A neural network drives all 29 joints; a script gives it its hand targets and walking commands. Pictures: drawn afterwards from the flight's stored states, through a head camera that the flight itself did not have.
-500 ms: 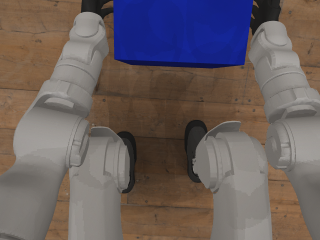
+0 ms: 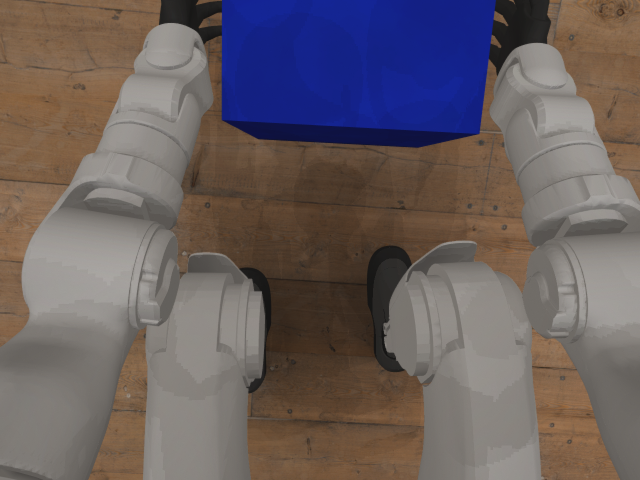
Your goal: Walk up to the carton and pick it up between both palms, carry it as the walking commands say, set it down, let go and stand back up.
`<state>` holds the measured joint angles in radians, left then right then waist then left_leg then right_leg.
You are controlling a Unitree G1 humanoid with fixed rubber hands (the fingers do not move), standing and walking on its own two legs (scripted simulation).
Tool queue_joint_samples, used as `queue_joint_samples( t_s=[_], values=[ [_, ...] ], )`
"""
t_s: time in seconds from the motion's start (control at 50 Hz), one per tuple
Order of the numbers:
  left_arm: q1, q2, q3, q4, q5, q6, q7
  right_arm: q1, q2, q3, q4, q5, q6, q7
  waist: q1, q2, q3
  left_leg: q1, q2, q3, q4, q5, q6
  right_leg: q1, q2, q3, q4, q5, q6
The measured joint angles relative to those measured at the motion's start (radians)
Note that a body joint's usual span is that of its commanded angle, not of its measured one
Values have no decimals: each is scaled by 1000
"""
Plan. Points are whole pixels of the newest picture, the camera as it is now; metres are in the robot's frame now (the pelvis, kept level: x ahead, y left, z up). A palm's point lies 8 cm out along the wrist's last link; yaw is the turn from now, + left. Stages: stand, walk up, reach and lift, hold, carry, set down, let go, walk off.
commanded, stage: reach and lift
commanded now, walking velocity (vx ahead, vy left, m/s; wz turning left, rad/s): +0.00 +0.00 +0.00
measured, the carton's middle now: (347, 61) +0.52 -0.05 -0.24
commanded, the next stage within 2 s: none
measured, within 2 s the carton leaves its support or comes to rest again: leaves its support in 0.08 s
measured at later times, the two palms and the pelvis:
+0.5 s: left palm out of the picture +0.55 +0.10 -0.10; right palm (570, 8) +0.52 -0.22 -0.11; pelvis -0.02 +0.00 +0.02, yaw +0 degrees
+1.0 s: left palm out of the picture +0.55 +0.11 -0.04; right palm out of the picture +0.51 -0.21 -0.05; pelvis -0.02 +0.00 +0.06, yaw +0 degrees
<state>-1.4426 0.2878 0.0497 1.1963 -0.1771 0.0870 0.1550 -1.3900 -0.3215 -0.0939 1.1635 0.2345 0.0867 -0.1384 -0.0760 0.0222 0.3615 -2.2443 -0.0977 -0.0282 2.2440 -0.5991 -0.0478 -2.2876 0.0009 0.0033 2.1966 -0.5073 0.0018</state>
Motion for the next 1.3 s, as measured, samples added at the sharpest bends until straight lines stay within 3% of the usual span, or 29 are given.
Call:
queue_joint_samples(
  t_s=[0.12,0.18,0.34,0.46,0.6,0.74,0.82,0.94,1.02,1.08,1.18,1.3],
  values=[
    [-31,28,-36,-144,-55,34,34,-53,-38,-14,-124,11,38,-1,-4,19,177,88,-19,-1,-7,17,6,104,15,15,-11,3,29],
    [-26,25,-54,-164,-78,54,47,-25,-36,-29,-153,11,48,0,-6,25,166,81,-27,-2,-6,29,4,102,14,17,-10,10,35],
    [-65,21,-28,-137,-30,108,29,-21,-33,-56,-201,-32,131,-4,-3,28,161,135,-16,-1,-26,33,-3,141,41,25,-30,30,36],
    [-46,0,91,-150,42,114,14,-77,-17,-85,-198,-99,160,1,2,47,153,183,-11,5,-60,26,-8,171,56,36,-52,33,29],
    [-36,29,143,-224,81,171,-30,-51,64,-169,-259,-191,166,-19,-18,-13,158,215,-21,-3,-91,13,-22,185,73,37,-72,32,14],
    [-2,-16,153,-322,108,197,-29,79,76,-178,-435,-152,219,-20,9,-10,163,234,-23,-13,-111,3,-34,207,87,37,-100,25,24],
    [41,-42,194,-342,121,188,-27,75,70,-169,-456,-163,261,-11,17,18,163,258,-28,-8,-122,1,-25,238,88,46,-113,17,37],
    [64,-22,146,-406,71,211,2,53,71,-173,-463,-177,263,-1,13,22,162,310,-37,2,-142,6,-12,298,84,61,-129,9,51],
    [25,-27,175,-353,104,222,-13,47,101,-230,-406,-241,244,8,-2,7,118,308,-47,-5,-155,18,-10,307,76,57,-145,12,54],
    [20,-42,183,-357,128,235,-19,82,110,-242,-443,-251,262,4,-7,1,97,312,-51,-17,-171,27,-10,319,74,48,-169,18,56],
    [50,-99,231,-395,202,242,-23,124,126,-296,-491,-263,287,24,5,12,73,320,-48,-28,-217,48,-8,332,81,44,-226,42,58],
    [83,-117,250,-493,209,272,-20,120,126,-288,-558,-285,326,32,-1,32,165,398,-56,-24,-288,80,-11,409,76,59,-282,64,58]
  ],
)
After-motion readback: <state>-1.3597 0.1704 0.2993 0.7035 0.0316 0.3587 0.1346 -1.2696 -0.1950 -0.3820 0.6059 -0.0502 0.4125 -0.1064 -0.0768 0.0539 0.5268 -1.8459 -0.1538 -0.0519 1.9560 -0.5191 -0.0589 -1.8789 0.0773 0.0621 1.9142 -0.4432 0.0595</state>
